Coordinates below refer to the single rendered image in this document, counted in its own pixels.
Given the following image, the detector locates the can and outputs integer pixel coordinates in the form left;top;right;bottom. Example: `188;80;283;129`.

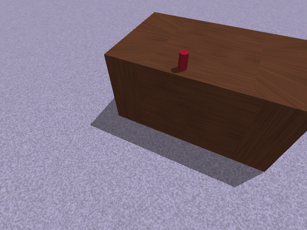
178;49;189;71

